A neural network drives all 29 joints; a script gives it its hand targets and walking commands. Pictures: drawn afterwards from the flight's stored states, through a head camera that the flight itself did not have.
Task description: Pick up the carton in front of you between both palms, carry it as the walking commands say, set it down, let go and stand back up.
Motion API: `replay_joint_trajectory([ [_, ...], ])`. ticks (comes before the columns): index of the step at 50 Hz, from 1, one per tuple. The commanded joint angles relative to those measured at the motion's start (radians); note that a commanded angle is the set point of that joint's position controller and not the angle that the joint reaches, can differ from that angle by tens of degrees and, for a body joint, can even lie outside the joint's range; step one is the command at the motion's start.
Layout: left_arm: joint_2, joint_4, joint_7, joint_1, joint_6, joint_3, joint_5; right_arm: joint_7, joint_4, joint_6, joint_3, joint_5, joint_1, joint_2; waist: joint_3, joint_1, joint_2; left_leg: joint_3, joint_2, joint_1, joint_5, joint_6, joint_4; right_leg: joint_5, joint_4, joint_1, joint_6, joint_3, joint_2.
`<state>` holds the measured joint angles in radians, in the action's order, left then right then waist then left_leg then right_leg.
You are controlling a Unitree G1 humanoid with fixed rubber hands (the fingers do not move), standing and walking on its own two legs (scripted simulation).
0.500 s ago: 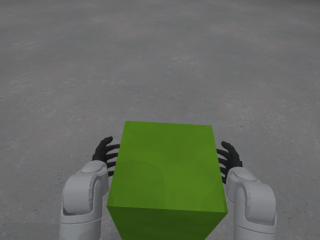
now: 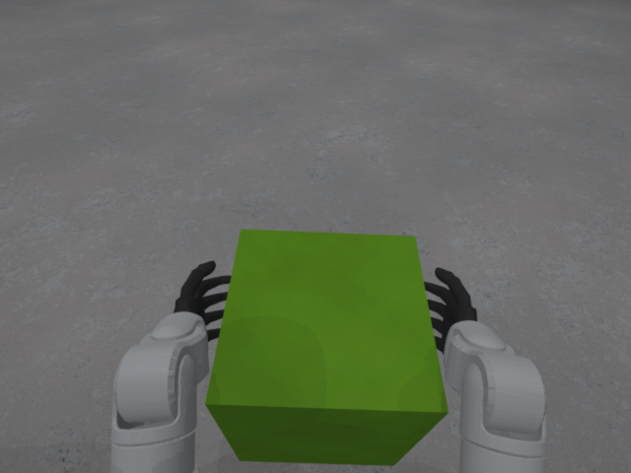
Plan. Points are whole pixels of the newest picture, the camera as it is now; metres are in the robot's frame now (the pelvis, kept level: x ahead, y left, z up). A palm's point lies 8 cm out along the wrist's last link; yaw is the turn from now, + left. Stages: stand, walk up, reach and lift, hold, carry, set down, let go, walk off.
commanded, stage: carry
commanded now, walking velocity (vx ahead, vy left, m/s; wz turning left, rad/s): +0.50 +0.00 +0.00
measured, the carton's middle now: (322, 355) +0.27 +0.00 +0.03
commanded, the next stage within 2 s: none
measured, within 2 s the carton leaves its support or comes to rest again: neither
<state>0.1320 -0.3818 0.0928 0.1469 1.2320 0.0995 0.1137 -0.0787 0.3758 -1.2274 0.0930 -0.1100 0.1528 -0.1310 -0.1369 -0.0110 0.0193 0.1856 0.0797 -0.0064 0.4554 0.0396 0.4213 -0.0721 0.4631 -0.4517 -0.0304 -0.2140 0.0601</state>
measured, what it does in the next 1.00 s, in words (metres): walks ahead: left foot, then right foot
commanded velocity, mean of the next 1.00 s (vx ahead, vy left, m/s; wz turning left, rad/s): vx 0.12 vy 0.00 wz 0.00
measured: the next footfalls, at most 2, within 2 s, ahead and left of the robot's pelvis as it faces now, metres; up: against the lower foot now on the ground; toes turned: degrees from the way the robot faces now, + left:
left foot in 0.42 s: +0.44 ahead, +0.12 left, +0.00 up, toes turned -14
right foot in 0.66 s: +0.40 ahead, -0.10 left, +0.00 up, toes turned -2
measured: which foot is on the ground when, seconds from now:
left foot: down 0.00-0.02, up 0.04-0.40, down 0.42-1.00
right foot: down 0.00-0.42, up 0.44-0.64, down 0.66-1.00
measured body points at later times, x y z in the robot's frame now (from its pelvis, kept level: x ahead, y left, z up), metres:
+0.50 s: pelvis +0.30 +0.02 +0.00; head +0.31 +0.04 +0.45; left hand +0.59 +0.18 +0.07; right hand +0.58 -0.13 +0.08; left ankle +0.40 +0.11 -0.73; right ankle +0.14 -0.09 -0.68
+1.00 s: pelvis +0.45 +0.01 +0.02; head +0.42 +0.01 +0.47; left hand +0.72 +0.16 +0.09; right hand +0.72 -0.14 +0.09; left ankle +0.40 +0.11 -0.72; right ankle +0.36 -0.09 -0.71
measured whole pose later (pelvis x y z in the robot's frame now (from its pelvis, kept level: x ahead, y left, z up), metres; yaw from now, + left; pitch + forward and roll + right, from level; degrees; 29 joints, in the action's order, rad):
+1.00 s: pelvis +0.45 +0.01 +0.02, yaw -1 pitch +4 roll +0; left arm 0.13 -0.26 0.08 0.15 1.20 0.11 0.13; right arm -0.07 0.26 -1.21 0.11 -0.13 0.16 -0.13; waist -0.15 0.00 0.00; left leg 0.20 0.06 0.24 0.27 0.01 0.52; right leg -0.31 0.51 -0.18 0.02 -0.15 0.06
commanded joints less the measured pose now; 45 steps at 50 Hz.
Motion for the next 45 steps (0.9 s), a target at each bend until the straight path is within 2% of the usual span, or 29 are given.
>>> replay_joint_trajectory([
  [1,0.811,0.033,-0.258,0.416,0.008,-0.672,-0.380,0.239,0.046,-0.028,-0.698,0.397,0.472,-0.808,-0.268,0.043,-0.277,0.030,-0.034,0.487,-0.285,0.004,0.589,-0.229,-0.173,0.648,-0.137,0.548,0.301],
  [2,0.836,0.045,-0.260,0.420,0.005,-0.665,-0.392,0.242,0.029,-0.031,-0.703,0.402,0.484,-0.820,-0.244,0.041,-0.355,-0.067,-0.084,0.677,0.035,-0.007,0.742,-0.093,-0.242,0.706,-0.201,0.711,0.368],
  [3,0.863,0.028,-0.263,0.440,0.002,-0.671,-0.408,0.245,0.012,-0.023,-0.708,0.406,0.491,-0.860,-0.244,0.038,-0.264,-0.150,-0.021,0.724,0.044,-0.033,0.833,0.014,-0.210,0.690,-0.198,0.622,0.365],
  [4,0.903,0.013,-0.265,0.464,-0.005,-0.685,-0.416,0.248,0.017,-0.012,-0.710,0.408,0.504,-0.887,-0.247,0.038,-0.165,-0.167,0.014,0.725,0.005,-0.046,0.849,0.085,-0.183,0.653,-0.174,0.540,0.337],
  [5,0.934,-0.008,-0.268,0.494,-0.015,-0.697,-0.425,0.249,0.018,-0.001,-0.715,0.410,0.509,-0.912,-0.240,0.031,-0.090,-0.179,0.047,0.705,-0.057,-0.052,0.788,0.087,-0.196,0.592,-0.139,0.458,0.318],
  [6,0.954,-0.027,-0.270,0.525,-0.023,-0.706,-0.435,0.248,0.023,0.009,-0.720,0.413,0.520,-0.942,-0.236,0.025,-0.080,-0.182,0.063,0.664,-0.106,-0.052,0.711,0.037,-0.222,0.538,-0.107,0.393,0.296],
  [8,0.966,-0.063,-0.273,0.544,-0.033,-0.721,-0.453,0.239,0.040,0.025,-0.726,0.413,0.515,-0.966,-0.230,0.024,-0.120,-0.140,0.045,0.624,-0.164,-0.040,0.609,-0.019,-0.266,0.493,-0.094,0.302,0.264],
  [11,0.939,-0.097,-0.277,0.520,-0.033,-0.725,-0.463,0.221,0.073,0.033,-0.725,0.396,0.485,-0.957,-0.199,0.026,-0.150,-0.098,0.039,0.645,-0.239,-0.016,0.433,-0.005,-0.297,0.513,-0.109,0.224,0.243],
  [13,0.911,-0.103,-0.275,0.489,-0.027,-0.719,-0.457,0.213,0.083,0.027,-0.719,0.387,0.456,-0.934,-0.169,0.028,-0.152,-0.064,0.024,0.635,-0.292,-0.013,0.293,0.074,-0.287,0.530,-0.104,0.170,0.216],
  [17,0.862,-0.059,-0.271,0.406,-0.009,-0.697,-0.415,0.217,0.048,0.004,-0.709,0.373,0.398,-0.884,-0.129,0.033,-0.181,0.025,-0.049,0.519,-0.422,-0.024,0.098,0.464,-0.179,0.541,-0.050,0.049,0.169],
  [19,0.854,-0.038,-0.270,0.396,-0.005,-0.691,-0.401,0.228,0.026,-0.003,-0.706,0.376,0.388,-0.877,-0.136,0.021,-0.177,0.070,-0.077,0.369,-0.534,-0.027,-0.004,0.486,-0.064,0.511,-0.002,-0.005,0.139],
  [20,0.853,-0.031,-0.271,0.401,-0.003,-0.688,-0.398,0.233,0.016,-0.004,-0.705,0.379,0.386,-0.878,-0.153,0.010,-0.148,0.096,-0.093,0.227,-0.614,-0.029,-0.076,0.466,0.043,0.456,0.031,-0.038,0.107],
  [21,0.849,-0.024,-0.271,0.408,-0.002,-0.687,-0.394,0.239,0.014,-0.005,-0.700,0.380,0.394,-0.874,-0.189,0.001,-0.115,0.051,-0.034,0.060,-0.723,-0.028,-0.075,0.347,0.145,0.359,0.061,-0.039,0.083],
  [22,0.842,-0.023,-0.273,0.433,0.001,-0.692,-0.393,0.242,0.002,-0.006,-0.690,0.379,0.394,-0.863,-0.266,-0.010,0.040,-0.159,0.165,-0.141,-1.162,-0.072,0.016,-0.032,0.338,0.209,0.098,-0.018,0.043],
  [23,0.858,-0.019,-0.272,0.444,0.010,-0.715,-0.407,0.247,-0.033,0.002,-0.676,0.373,0.386,-0.868,-0.362,-0.017,0.227,-0.384,0.328,-0.368,-1.369,-0.241,0.051,-0.458,0.525,-0.020,0.117,0.062,-0.037],
  [24,0.873,-0.018,-0.274,0.439,0.004,-0.721,-0.409,0.250,-0.042,0.012,-0.672,0.386,0.363,-0.888,-0.373,-0.010,0.206,-0.412,0.347,-0.295,-1.245,-0.278,-0.022,-0.537,0.583,-0.032,0.101,0.147,-0.024],
  [25,0.900,-0.029,-0.276,0.474,-0.007,-0.728,-0.415,0.252,-0.030,0.024,-0.679,0.395,0.384,-0.925,-0.357,-0.008,0.172,-0.361,0.323,-0.239,-1.124,-0.262,-0.057,-0.538,0.558,-0.036,0.078,0.185,-0.001],
  [26,0.927,-0.043,-0.277,0.506,-0.020,-0.740,-0.421,0.254,-0.017,0.036,-0.684,0.400,0.411,-0.962,-0.335,-0.002,0.123,-0.302,0.293,-0.182,-1.021,-0.224,-0.076,-0.526,0.439,-0.016,0.063,0.204,0.034],
  [27,0.953,-0.058,-0.276,0.521,-0.032,-0.750,-0.430,0.256,-0.001,0.046,-0.691,0.406,0.436,-0.987,-0.302,0.006,0.113,-0.241,0.259,-0.107,-0.942,-0.192,-0.101,-0.511,0.272,0.035,0.057,0.194,0.046],
  [28,0.974,-0.069,-0.273,0.524,-0.041,-0.754,-0.437,0.255,0.015,0.052,-0.696,0.410,0.449,-0.999,-0.303,0.010,0.121,-0.190,0.227,-0.058,-0.883,-0.171,-0.120,-0.468,0.163,0.114,0.058,0.161,0.024],
  [29,0.981,-0.077,-0.269,0.514,-0.048,-0.759,-0.437,0.255,0.026,0.056,-0.701,0.412,0.439,-1.004,-0.323,0.007,0.128,-0.163,0.214,-0.050,-0.841,-0.163,-0.121,-0.401,0.101,0.173,0.059,0.136,0.002],
  [31,0.983,-0.080,-0.262,0.472,-0.059,-0.763,-0.432,0.256,0.048,0.063,-0.706,0.414,0.417,-0.995,-0.362,0.008,0.110,-0.107,0.196,-0.039,-0.789,-0.149,-0.078,-0.222,-0.030,0.259,0.063,0.097,0.004],
  [33,0.965,-0.096,-0.262,0.456,-0.061,-0.758,-0.425,0.256,0.065,0.066,-0.712,0.412,0.414,-0.978,-0.352,0.008,0.081,-0.059,0.151,0.042,-0.648,-0.101,-0.040,0.030,-0.123,0.367,0.071,0.097,0.053],
  [34,0.951,-0.106,-0.263,0.464,-0.058,-0.753,-0.421,0.257,0.083,0.063,-0.718,0.410,0.425,-0.961,-0.324,0.010,0.047,-0.037,0.130,0.062,-0.577,-0.075,-0.021,0.086,-0.124,0.357,0.060,0.144,0.113],
  [35,0.940,-0.112,-0.263,0.489,-0.054,-0.744,-0.415,0.256,0.102,0.054,-0.727,0.415,0.454,-0.947,-0.302,0.003,-0.019,-0.046,0.101,0.087,-0.578,-0.053,-0.005,0.232,-0.046,0.364,0.049,0.161,0.146],
  [37,0.905,-0.081,-0.261,0.457,-0.034,-0.723,-0.412,0.251,0.083,0.031,-0.717,0.411,0.447,-0.911,-0.271,0.006,-0.061,-0.066,0.104,0.108,-0.663,-0.039,0.043,0.335,-0.003,0.373,0.043,0.152,0.146],
  [40,0.860,-0.003,-0.262,0.391,-0.007,-0.691,-0.389,0.247,0.012,0.002,-0.701,0.388,0.399,-0.870,-0.262,0.009,-0.065,-0.068,0.088,0.117,-0.808,-0.039,0.113,0.509,0.035,0.369,0.043,0.145,0.129],
  [43,0.867,0.045,-0.268,0.406,0.000,-0.683,-0.380,0.250,-0.040,-0.005,-0.693,0.376,0.403,-0.877,-0.246,0.011,-0.066,-0.057,0.072,0.152,-0.804,-0.029,0.131,0.591,0.049,0.377,0.047,0.139,0.123],
  [45,0.890,0.053,-0.274,0.441,-0.007,-0.690,-0.385,0.254,-0.052,0.002,-0.695,0.376,0.430,-0.898,-0.228,0.011,-0.061,-0.052,0.063,0.162,-0.785,-0.023,0.121,0.596,0.046,0.374,0.047,0.134,0.116],
])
